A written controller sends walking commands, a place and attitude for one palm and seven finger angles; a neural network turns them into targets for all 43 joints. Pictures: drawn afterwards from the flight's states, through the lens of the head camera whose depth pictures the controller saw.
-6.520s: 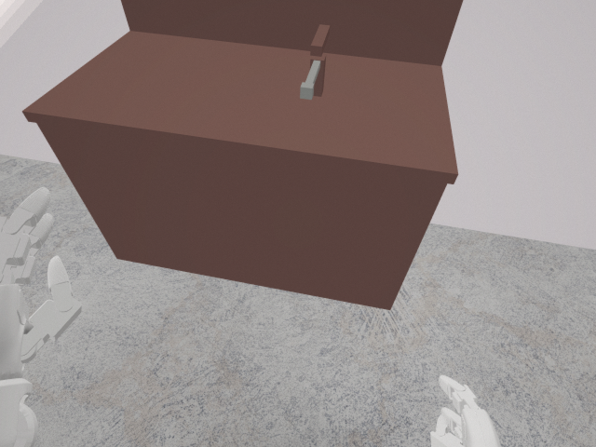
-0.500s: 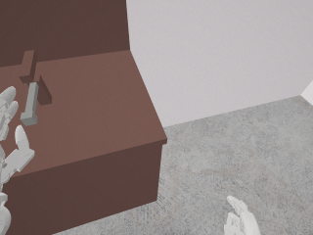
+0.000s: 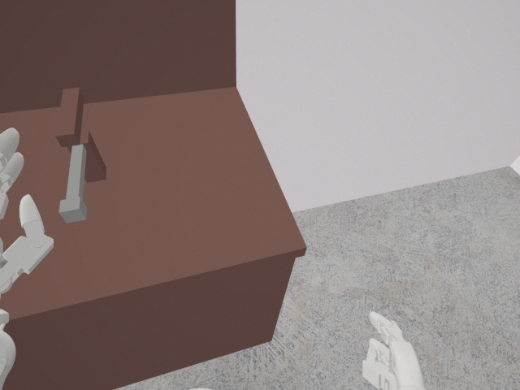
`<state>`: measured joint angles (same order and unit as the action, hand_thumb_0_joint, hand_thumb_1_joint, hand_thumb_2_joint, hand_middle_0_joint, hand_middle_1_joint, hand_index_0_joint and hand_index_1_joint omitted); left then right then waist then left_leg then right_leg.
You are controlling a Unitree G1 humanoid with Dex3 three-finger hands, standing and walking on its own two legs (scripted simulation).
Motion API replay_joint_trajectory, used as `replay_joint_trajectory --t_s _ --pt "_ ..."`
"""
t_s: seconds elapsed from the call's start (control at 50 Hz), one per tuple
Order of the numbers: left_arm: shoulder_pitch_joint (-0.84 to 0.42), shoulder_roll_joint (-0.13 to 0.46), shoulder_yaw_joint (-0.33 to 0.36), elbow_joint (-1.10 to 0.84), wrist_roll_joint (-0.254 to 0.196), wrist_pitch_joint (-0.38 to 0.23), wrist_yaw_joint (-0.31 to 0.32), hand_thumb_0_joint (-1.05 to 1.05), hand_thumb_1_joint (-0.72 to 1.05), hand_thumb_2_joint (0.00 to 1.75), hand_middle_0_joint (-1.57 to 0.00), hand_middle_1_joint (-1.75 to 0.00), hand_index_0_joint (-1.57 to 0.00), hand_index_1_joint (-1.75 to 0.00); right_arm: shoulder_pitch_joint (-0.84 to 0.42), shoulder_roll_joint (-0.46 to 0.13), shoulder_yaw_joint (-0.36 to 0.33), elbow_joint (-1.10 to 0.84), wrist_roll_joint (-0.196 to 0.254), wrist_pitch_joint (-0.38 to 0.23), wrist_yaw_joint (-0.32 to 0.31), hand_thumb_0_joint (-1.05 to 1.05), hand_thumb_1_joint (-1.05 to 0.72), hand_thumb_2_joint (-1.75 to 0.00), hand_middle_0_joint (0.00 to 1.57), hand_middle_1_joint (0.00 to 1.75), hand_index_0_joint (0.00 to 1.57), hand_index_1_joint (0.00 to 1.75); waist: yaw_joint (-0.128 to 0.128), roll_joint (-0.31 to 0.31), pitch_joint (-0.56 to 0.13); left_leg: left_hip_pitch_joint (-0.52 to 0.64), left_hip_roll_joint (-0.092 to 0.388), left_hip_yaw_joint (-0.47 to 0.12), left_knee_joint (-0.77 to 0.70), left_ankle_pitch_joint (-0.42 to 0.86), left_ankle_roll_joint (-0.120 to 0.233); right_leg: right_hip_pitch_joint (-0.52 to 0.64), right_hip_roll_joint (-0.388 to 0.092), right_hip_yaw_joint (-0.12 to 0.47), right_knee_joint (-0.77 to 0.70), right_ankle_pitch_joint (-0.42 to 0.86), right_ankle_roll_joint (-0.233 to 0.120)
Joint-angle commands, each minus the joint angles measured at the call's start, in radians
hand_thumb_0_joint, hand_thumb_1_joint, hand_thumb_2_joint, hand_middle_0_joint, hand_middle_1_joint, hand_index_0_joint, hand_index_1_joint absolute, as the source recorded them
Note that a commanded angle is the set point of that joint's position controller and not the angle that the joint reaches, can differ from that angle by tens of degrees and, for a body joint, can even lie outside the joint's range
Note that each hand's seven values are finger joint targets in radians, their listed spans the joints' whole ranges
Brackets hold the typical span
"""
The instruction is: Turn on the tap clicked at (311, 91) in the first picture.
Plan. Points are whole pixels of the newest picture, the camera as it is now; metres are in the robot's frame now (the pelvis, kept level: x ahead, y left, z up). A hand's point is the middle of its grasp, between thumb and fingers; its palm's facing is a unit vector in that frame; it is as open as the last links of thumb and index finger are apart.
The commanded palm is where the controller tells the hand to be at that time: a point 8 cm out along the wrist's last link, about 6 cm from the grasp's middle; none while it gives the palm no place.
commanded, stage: come to a stop and stand still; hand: left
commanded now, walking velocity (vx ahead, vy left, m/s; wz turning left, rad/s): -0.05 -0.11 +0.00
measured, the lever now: (73, 210) +0.34 +0.32 +0.07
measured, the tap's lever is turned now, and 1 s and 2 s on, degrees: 0 0 0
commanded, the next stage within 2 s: look again from close up in 1.66 s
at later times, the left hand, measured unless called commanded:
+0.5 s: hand (48, 279) +0.19 +0.24 +0.16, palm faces +0.29 -0.88 -0.38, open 7.4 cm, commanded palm +0.14 +0.29 +0.18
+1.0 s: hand out of the picture +0.17 +0.30 +0.17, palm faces +0.45 -0.82 -0.34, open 7.4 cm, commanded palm +0.11 +0.32 +0.18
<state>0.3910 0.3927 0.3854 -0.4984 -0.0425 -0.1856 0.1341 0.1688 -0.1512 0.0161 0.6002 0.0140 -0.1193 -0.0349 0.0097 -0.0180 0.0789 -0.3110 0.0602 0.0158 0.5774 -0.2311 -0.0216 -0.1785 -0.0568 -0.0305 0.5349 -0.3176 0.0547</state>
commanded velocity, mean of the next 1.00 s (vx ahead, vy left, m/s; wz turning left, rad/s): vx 0.00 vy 0.00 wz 0.00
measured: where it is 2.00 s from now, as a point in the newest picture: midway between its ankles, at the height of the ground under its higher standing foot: outside the picture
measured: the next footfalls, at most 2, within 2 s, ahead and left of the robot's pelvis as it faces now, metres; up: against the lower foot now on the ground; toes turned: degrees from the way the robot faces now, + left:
none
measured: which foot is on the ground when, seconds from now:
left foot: down 0.00-1.00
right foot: down 0.00-1.00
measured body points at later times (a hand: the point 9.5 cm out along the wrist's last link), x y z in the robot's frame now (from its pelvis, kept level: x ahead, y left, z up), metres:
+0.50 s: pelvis -0.02 +0.01 +0.00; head -0.01 +0.04 +0.45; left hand +0.17 +0.29 +0.18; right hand +0.15 -0.24 -0.05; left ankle +0.05 +0.13 -0.73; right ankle -0.02 -0.15 -0.73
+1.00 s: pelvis -0.04 +0.03 +0.01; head -0.02 +0.06 +0.45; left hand +0.14 +0.34 +0.18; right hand +0.16 -0.16 -0.06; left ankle +0.05 +0.13 -0.73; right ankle -0.02 -0.15 -0.73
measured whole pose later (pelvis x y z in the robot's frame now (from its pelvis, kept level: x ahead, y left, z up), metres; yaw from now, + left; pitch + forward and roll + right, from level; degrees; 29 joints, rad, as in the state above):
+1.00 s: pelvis -0.04 +0.03 +0.01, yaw +2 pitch -3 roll -3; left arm 0.37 0.34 0.36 -0.44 -0.02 -0.22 0.10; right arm 0.19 -0.16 0.03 0.61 0.00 -0.18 -0.01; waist 0.05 -0.02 0.09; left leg -0.32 0.02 0.00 0.50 -0.13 0.03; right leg -0.15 -0.03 0.06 0.41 -0.22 0.05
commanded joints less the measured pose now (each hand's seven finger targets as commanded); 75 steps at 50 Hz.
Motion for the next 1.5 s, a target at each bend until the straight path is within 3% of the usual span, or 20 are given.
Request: replay_joint_trajectory --t_s 0.0,0.16,0.18,0.2,0.22,0.26,0.28,0.34,0.38,0.46,0.52,0.6,0.7,0.76,1.0,1.08,1.22,1.36,1.38,1.48 --pt "0.026 0.129 0.086 -0.223 -0.011 -0.042 0.004 0.00 0.90 0.90 -0.20 -0.30 -0.20 -0.30 -0.052 -0.158 -0.058 -0.156 0.002 -0.046 -0.004 0.00 -0.90 -0.90 0.20 0.30 0.20 0.30 0.008 0.146 -0.214 0.109 0.059 -0.057 -0.198 0.193 0.034 0.043 0.059 -0.011 -0.100 0.187 -0.045" --pt "-0.066 0.149 0.073 -0.240 -0.010 0.000 0.011 0.00 0.90 0.90 -0.20 -0.30 -0.20 -0.30 -0.074 -0.146 -0.043 -0.158 0.003 -0.022 -0.022 0.00 -0.90 -0.90 0.20 0.30 0.20 0.30 0.007 0.104 -0.200 0.138 0.015 0.010 -0.179 0.105 0.023 0.045 0.032 0.015 -0.193 0.242 -0.051" --pt "-0.999 0.880 0.619 -0.364 0.136 -0.107 -0.013 0.00 0.90 0.90 -0.20 -0.30 -0.20 -0.30 0.026 -0.185 -0.090 -0.127 -0.063 -0.068 -0.026 0.00 -0.90 -0.90 0.20 0.30 0.20 0.30 0.055 -0.112 -0.011 -0.002 0.039 0.038 -0.020 0.216 0.030 -0.131 -0.046 0.109 -0.298 0.391 -0.069" --pt "-0.426 0.277 0.207 0.178 0.055 -0.066 -0.054 0.00 0.90 0.90 -0.20 -0.30 -0.20 -0.30 -0.010 -0.081 -0.051 -0.057 -0.037 -0.070 -0.022 0.00 -0.90 -0.90 0.20 0.30 0.20 0.30 0.012 -0.160 -0.186 0.138 -0.059 0.042 -0.068 0.234 0.031 -0.051 -0.072 0.125 -0.180 0.531 -0.138" --pt "-0.228 0.156 0.105 0.147 0.032 -0.061 -0.068 0.00 0.90 0.90 -0.20 -0.30 -0.20 -0.30 0.009 -0.175 -0.093 -0.153 -0.018 -0.087 -0.015 0.00 -0.90 -0.90 0.20 0.30 0.20 0.30 0.044 -0.001 -0.192 0.203 -0.032 0.069 -0.066 0.302 0.019 -0.040 -0.040 0.157 -0.162 0.629 -0.089" --pt "-0.117 0.040 -0.026 -0.076 -0.009 -0.074 -0.062 0.00 0.90 0.90 -0.20 -0.30 -0.20 -0.30 -0.047 -0.154 -0.080 -0.168 0.010 -0.093 0.015 0.00 -0.90 -0.90 0.20 0.30 0.20 0.30 0.034 0.196 -0.303 0.273 0.010 0.035 -0.107 0.437 0.049 0.034 -0.007 0.049 -0.075 0.419 -0.069" --pt "-0.089 0.098 0.005 -0.154 0.002 -0.074 -0.050 0.00 0.90 0.90 -0.20 -0.30 -0.20 -0.30 -0.038 -0.177 -0.088 -0.181 0.000 -0.094 0.028 0.00 -0.90 -0.90 0.20 0.30 0.20 0.30 0.042 0.177 -0.304 0.253 0.023 0.024 -0.097 0.441 0.052 0.027 0.003 0.042 -0.083 0.366 -0.058" --pt "0.014 0.149 0.062 -0.208 -0.002 -0.075 -0.030 0.00 0.90 0.90 -0.20 -0.30 -0.20 -0.30 -0.053 -0.169 -0.081 -0.194 0.001 -0.086 0.032 0.00 -0.90 -0.90 0.20 0.30 0.20 0.30 0.036 0.017 -0.261 0.156 0.000 0.014 -0.098 0.265 0.036 0.023 0.005 0.035 -0.130 0.254 -0.057" --pt "0.035 0.180 0.122 -0.203 -0.009 -0.079 -0.012 0.00 0.90 0.90 -0.20 -0.30 -0.20 -0.30 -0.062 -0.168 -0.077 -0.193 0.000 -0.073 0.015 0.00 -0.90 -0.90 0.20 0.30 0.20 0.30 0.025 -0.019 -0.233 0.125 -0.009 0.013 -0.112 0.140 0.034 0.002 -0.003 0.027 -0.148 0.180 -0.061" --pt "-0.064 0.226 0.174 -0.198 -0.013 -0.101 -0.004 0.00 0.90 0.90 -0.20 -0.30 -0.20 -0.30 -0.081 -0.170 -0.068 -0.185 0.000 -0.065 -0.016 0.00 -0.90 -0.90 0.20 0.30 0.20 0.30 0.011 0.082 -0.101 0.085 -0.001 -0.006 -0.190 -0.092 0.032 -0.093 0.017 0.040 -0.193 -0.016 -0.064" --pt "-0.119 0.166 0.118 -0.167 0.001 -0.117 -0.010 0.00 0.90 0.90 -0.20 -0.30 -0.20 -0.30 -0.061 -0.174 -0.067 -0.179 -0.002 -0.080 -0.015 0.00 -0.90 -0.90 0.20 0.30 0.20 0.30 0.013 0.150 -0.096 0.031 0.013 -0.032 -0.246 -0.231 0.044 -0.039 0.041 0.031 -0.173 -0.065 -0.063" --pt "-0.128 0.109 0.046 -0.154 0.020 -0.116 -0.014 0.00 0.90 0.90 -0.20 -0.30 -0.20 -0.30 -0.056 -0.173 -0.063 -0.168 -0.002 -0.106 -0.005 0.00 -0.90 -0.90 0.20 0.30 0.20 0.30 0.017 0.154 -0.099 0.000 0.024 -0.053 -0.275 -0.325 0.055 -0.009 0.056 0.029 -0.153 -0.076 -0.061" --pt "-0.118 0.102 0.039 -0.152 0.025 -0.109 -0.020 0.00 0.90 0.90 -0.20 -0.30 -0.20 -0.30 -0.053 -0.168 -0.058 -0.149 -0.009 -0.112 0.005 0.00 -0.90 -0.90 0.20 0.30 0.20 0.30 0.010 0.074 -0.091 0.055 -0.010 -0.050 -0.228 -0.262 0.040 -0.078 0.051 0.070 -0.233 -0.106 -0.065" --pt "-0.120 0.138 0.082 -0.143 0.026 -0.105 -0.019 0.00 0.90 0.90 -0.20 -0.30 -0.20 -0.30 -0.066 -0.165 -0.056 -0.140 -0.008 -0.110 0.002 0.00 -0.90 -0.90 0.20 0.30 0.20 0.30 0.013 0.096 -0.096 0.073 0.001 -0.060 -0.254 -0.271 0.041 -0.072 0.064 0.062 -0.226 -0.083 -0.059" --pt "-0.126 0.090 0.050 -0.187 0.025 -0.096 -0.021 0.00 0.90 0.90 -0.20 -0.30 -0.20 -0.30 -0.061 -0.161 -0.054 -0.147 -0.003 -0.114 0.009 0.00 -0.90 -0.90 0.20 0.30 0.20 0.30 0.015 0.148 -0.145 0.088 0.027 -0.104 -0.286 -0.243 0.054 -0.003 0.074 0.050 -0.166 0.036 -0.053" --pt "-0.102 0.089 0.052 -0.163 0.023 -0.085 -0.015 0.00 0.90 0.90 -0.20 -0.30 -0.20 -0.30 -0.057 -0.157 -0.055 -0.143 -0.002 -0.102 0.009 0.00 -0.90 -0.90 0.20 0.30 0.20 0.30 0.011 0.082 -0.152 0.106 0.005 -0.074 -0.234 -0.146 0.050 -0.003 0.057 0.060 -0.194 0.085 -0.057" --pt "-0.091 0.105 0.063 -0.189 0.016 -0.080 -0.013 0.00 0.90 0.90 -0.20 -0.30 -0.20 -0.30 -0.066 -0.160 -0.062 -0.155 0.006 -0.084 0.008 0.00 -0.90 -0.90 0.20 0.30 0.20 0.30 0.012 0.118 -0.151 0.108 0.001 -0.062 -0.220 -0.094 0.049 0.003 0.054 0.059 -0.181 0.117 -0.057" --pt "-0.031 0.141 0.108 -0.186 0.008 -0.072 -0.006 0.00 0.90 0.90 -0.20 -0.30 -0.20 -0.30 -0.073 -0.157 -0.065 -0.158 0.012 -0.070 0.002 0.00 -0.90 -0.90 0.20 0.30 0.20 0.30 0.015 0.083 -0.167 0.140 -0.005 -0.047 -0.186 -0.001 0.047 0.004 0.042 0.058 -0.186 0.162 -0.057" --pt "-0.034 0.102 0.070 -0.172 0.005 -0.071 -0.011 0.00 0.90 0.90 -0.20 -0.30 -0.20 -0.30 -0.063 -0.157 -0.064 -0.155 0.010 -0.066 0.003 0.00 -0.90 -0.90 0.20 0.30 0.20 0.30 0.008 0.080 -0.158 0.123 -0.009 -0.048 -0.183 -0.002 0.047 0.005 0.042 0.053 -0.181 0.158 -0.058" --pt "-0.025 0.111 0.077 -0.160 0.002 -0.063 -0.008 0.00 0.90 0.90 -0.20 -0.30 -0.20 -0.30 -0.065 -0.158 -0.065 -0.150 0.010 -0.056 -0.001 0.00 -0.90 -0.90 0.20 0.30 0.20 0.30 0.008 0.055 -0.157 0.132 -0.011 -0.038 -0.159 0.033 0.048 -0.002 0.031 0.060 -0.190 0.181 -0.058"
